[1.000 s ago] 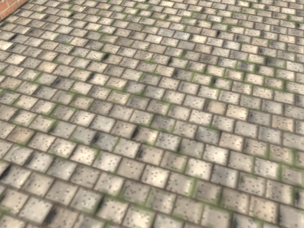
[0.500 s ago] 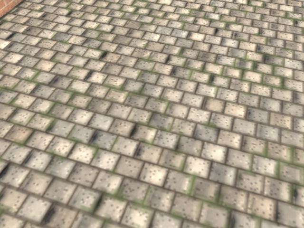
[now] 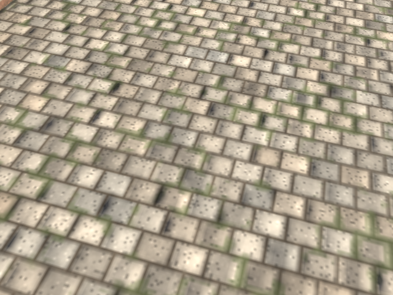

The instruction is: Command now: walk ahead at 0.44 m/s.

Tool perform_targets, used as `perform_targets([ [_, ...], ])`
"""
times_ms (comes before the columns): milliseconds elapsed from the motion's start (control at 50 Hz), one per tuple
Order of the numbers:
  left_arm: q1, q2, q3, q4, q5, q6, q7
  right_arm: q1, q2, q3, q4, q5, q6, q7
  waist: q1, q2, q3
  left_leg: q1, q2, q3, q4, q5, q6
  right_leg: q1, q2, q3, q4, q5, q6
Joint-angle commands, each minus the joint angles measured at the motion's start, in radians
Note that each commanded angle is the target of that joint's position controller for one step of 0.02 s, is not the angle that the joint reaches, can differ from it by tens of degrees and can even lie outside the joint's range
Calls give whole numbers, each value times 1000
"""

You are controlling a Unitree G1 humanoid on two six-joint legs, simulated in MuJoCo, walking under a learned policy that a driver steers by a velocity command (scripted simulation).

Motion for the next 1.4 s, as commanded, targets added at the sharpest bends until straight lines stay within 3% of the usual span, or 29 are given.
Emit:
perform_targets([
  [20,-192,-21,-22,-123,9,-5,-12,-16,-137,-11,-64,-6,3,-23,-1,99,163,-114,188,-106,-159,388,127,-79,-6,-29,-271,169,34],
  [140,-265,67,-4,-186,-3,1,-17,33,-203,-38,-55,18,-3,-30,37,136,147,12,264,-78,-124,594,99,111,50,-17,-548,247,-22],
  [200,70,155,49,-92,-8,9,-7,-3,-211,-45,-77,-7,26,-25,209,166,-88,2,221,-19,312,987,43,530,105,-44,-527,187,-92],
  [220,240,223,67,-56,4,17,3,6,-170,-29,-107,-25,27,-21,249,46,-221,-242,163,1,633,656,21,842,-91,192,-505,125,-152],
  [240,290,262,68,-30,27,18,-9,153,2,12,-104,-10,4,-6,149,-263,-392,-564,-44,-50,996,-184,-31,1089,-334,733,-697,-159,-322],
  [260,241,169,45,-33,20,14,-12,78,-100,-9,-102,18,-26,2,173,-178,-305,-663,-4,-160,1130,-232,-4,1005,-299,828,-820,-246,-284],
  [280,139,130,34,-46,15,8,-10,-42,-161,-28,-145,46,-42,5,147,-123,-127,-735,47,-122,1150,-152,12,842,-277,655,-833,-183,-238],
  [300,48,111,26,-66,19,-1,-13,-107,-173,-30,-162,44,-49,-4,113,-5,-57,-684,104,-104,1101,-49,18,670,-244,516,-856,-40,-215],
  [320,1,92,22,-71,31,-8,-19,-132,-171,-40,-166,32,-44,-13,78,23,-19,-629,139,-92,1046,7,17,542,-206,413,-877,72,-198],
  [360,-14,55,11,-54,40,-14,-25,-89,-131,-44,-163,24,-16,-19,24,-26,-11,-537,176,-96,974,41,17,431,-155,301,-931,112,-194],
  [480,113,118,22,-4,29,-9,14,-309,-144,-57,-258,-4,1,-26,54,-1,82,-706,202,-66,659,247,-41,418,-138,223,-1010,133,-211],
  [620,254,141,31,23,5,19,36,-555,-128,-42,-334,13,-26,5,130,-16,93,-611,105,-33,285,403,-72,504,-115,200,-929,162,-166],
  [700,253,161,47,16,3,39,45,-534,-187,-57,-351,21,-46,18,83,-59,66,-492,81,-50,196,284,-46,579,-160,275,-812,197,-136],
  [740,223,127,36,-8,12,43,42,-310,-260,-92,-299,14,-54,8,-28,-48,-76,-166,94,-50,181,238,10,512,-77,232,-557,335,-89],
  [760,210,64,15,-51,35,41,40,-124,-338,-112,-279,-1,-53,-2,-93,74,-257,132,291,-241,213,205,72,335,14,158,-236,122,-50],
  [780,338,-34,-9,-76,7,24,37,-88,-385,-122,-258,-8,-39,6,-17,396,-365,403,489,-678,94,11,203,-27,136,94,63,-357,-3],
  [800,306,89,17,-61,-16,18,41,-127,-263,-91,-284,-10,-39,8,-35,271,-295,332,455,-687,45,-87,173,-113,69,190,190,-344,-7],
  [820,227,137,34,-79,-24,20,43,-192,-207,-75,-296,-5,-40,7,-33,188,-169,204,423,-511,37,-40,130,-144,29,176,204,-247,-14],
  [840,196,123,36,-83,-16,25,46,-257,-192,-68,-302,-6,-39,9,-3,110,-100,70,381,-391,12,72,114,-99,-15,156,182,-162,-6],
  [900,186,68,44,-99,-8,53,36,-321,-159,-63,-287,-16,-39,9,51,142,-8,-123,305,-177,-80,202,109,-4,-73,139,96,-52,7],
  [1060,-1,37,35,-201,5,69,6,-281,-231,-92,-256,-12,-32,-15,27,80,66,-111,296,83,-141,358,123,-62,-76,91,-234,225,29],
  [1180,-166,46,29,-289,5,71,-30,-204,-276,-109,-234,16,2,-19,-14,77,111,40,341,173,-77,431,91,-60,-42,-1,-411,163,-17],
  [1220,-140,74,43,-302,6,75,-35,-218,-304,-117,-240,23,15,-21,23,106,72,70,344,207,33,705,70,36,12,-53,-428,67,-55],
  [1260,70,141,84,-256,1,78,-30,-246,-320,-119,-252,31,33,-25,152,108,-51,22,304,253,340,943,34,335,110,-109,-493,63,-110],
  [1280,248,218,124,-205,0,86,-11,-234,-295,-108,-264,17,31,-28,227,48,-144,-181,265,260,618,764,-14,644,97,-19,-518,95,-154],
  [1300,252,343,145,-200,-8,86,4,-164,-144,-63,-321,-29,10,-18,124,-239,-191,-635,92,223,987,-146,-79,954,-167,502,-591,1,-305],
  [1320,274,308,123,-244,8,66,-3,-214,-178,-57,-348,7,-37,-6,153,-170,-370,-776,9,-48,1152,-316,-75,1051,-286,897,-776,-154,-406],
  [1340,251,233,102,-233,18,50,-10,-329,-237,-72,-379,49,-60,3,180,-85,-246,-881,58,-85,1158,-220,-49,999,-264,775,-811,-85,-344],
  [1400,64,129,68,-269,20,36,-5,-313,-249,-82,-356,1,-61,-11,56,4,-70,-709,164,-92,928,-29,-32,602,-147,457,-815,185,-256],
])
